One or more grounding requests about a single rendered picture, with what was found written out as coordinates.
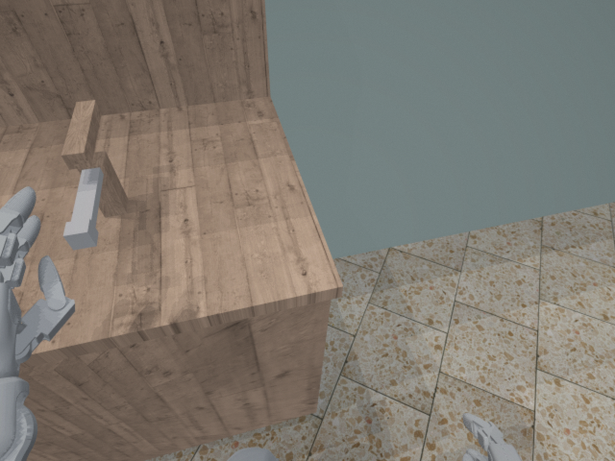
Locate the left robot forearm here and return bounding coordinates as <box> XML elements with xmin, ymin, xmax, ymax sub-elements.
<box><xmin>0</xmin><ymin>376</ymin><xmax>37</xmax><ymax>461</ymax></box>

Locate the robot right hand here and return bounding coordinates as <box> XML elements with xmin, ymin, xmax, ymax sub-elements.
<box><xmin>462</xmin><ymin>413</ymin><xmax>522</xmax><ymax>461</ymax></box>

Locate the counter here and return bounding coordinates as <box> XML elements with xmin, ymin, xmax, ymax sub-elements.
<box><xmin>0</xmin><ymin>0</ymin><xmax>343</xmax><ymax>461</ymax></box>

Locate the tap lever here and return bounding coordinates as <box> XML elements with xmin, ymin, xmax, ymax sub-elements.
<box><xmin>63</xmin><ymin>167</ymin><xmax>104</xmax><ymax>251</ymax></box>

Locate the robot left hand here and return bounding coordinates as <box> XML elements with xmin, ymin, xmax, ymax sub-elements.
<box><xmin>0</xmin><ymin>186</ymin><xmax>75</xmax><ymax>378</ymax></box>

